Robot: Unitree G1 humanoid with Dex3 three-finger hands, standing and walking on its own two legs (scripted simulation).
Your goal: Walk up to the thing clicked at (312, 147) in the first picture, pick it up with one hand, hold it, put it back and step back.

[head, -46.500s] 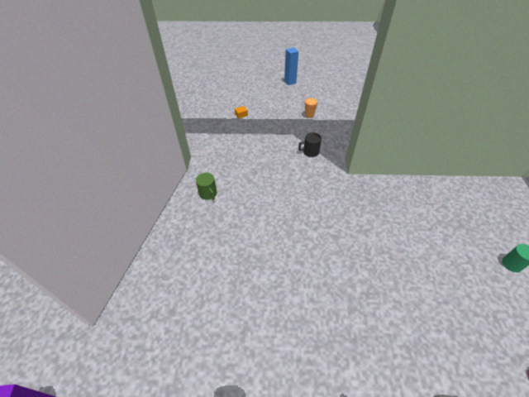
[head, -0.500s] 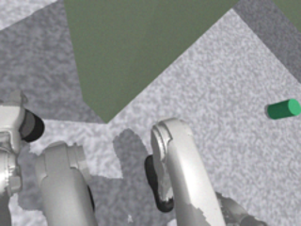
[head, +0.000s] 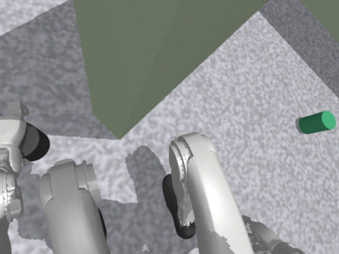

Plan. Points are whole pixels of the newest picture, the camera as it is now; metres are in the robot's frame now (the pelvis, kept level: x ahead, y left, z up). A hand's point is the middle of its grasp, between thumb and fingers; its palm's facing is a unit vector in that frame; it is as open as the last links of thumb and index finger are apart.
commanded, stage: open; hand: left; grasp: from above
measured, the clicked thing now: (20, 148) +0.38 +0.29 -0.24
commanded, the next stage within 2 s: withdraw in 0.04 s
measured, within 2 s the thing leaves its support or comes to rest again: neither
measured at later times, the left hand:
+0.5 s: hand out of the picture +0.40 +0.30 -0.13, palm faces -0.30 -0.07 -0.95, open 14.2 cm
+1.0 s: hand out of the picture +0.36 +0.30 -0.06, palm faces -0.48 -0.06 -0.88, open 14.2 cm
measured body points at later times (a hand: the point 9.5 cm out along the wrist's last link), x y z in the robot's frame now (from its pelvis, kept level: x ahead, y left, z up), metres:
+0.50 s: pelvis +0.00 +0.00 +0.03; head +0.21 +0.06 +0.43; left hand +0.41 +0.30 -0.08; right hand +0.09 -0.27 -0.08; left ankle +0.07 +0.13 -0.26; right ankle +0.11 -0.13 -0.26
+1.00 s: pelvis -0.02 -0.01 +0.09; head +0.17 +0.06 +0.49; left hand +0.38 +0.30 -0.01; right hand +0.13 -0.29 -0.02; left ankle +0.07 +0.13 -0.26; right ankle +0.11 -0.13 -0.26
